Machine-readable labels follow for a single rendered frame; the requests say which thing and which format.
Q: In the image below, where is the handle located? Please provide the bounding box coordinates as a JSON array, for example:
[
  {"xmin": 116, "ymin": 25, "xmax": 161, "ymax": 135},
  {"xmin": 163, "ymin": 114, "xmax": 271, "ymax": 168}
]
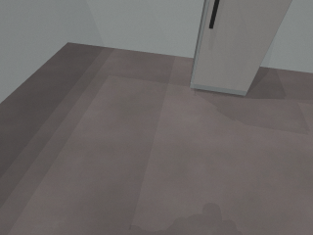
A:
[{"xmin": 209, "ymin": 0, "xmax": 220, "ymax": 29}]

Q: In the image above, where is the fridge door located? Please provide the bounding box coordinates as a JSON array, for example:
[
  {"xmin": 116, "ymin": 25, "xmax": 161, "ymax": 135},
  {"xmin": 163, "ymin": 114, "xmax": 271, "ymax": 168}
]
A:
[{"xmin": 193, "ymin": 0, "xmax": 291, "ymax": 91}]

